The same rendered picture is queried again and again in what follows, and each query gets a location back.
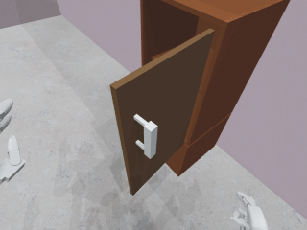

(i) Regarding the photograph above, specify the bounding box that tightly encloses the left robot hand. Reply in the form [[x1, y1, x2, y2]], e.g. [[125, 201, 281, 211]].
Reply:
[[0, 98, 26, 185]]

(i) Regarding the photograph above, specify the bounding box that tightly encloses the handle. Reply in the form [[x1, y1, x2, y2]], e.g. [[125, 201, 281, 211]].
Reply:
[[133, 114, 158, 159]]

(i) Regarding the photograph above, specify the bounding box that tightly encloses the right robot hand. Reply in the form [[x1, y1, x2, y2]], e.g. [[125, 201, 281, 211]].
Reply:
[[230, 191, 269, 230]]

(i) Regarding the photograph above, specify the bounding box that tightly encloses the cupboard door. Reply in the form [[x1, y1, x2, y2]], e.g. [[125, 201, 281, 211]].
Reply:
[[110, 28, 215, 195]]

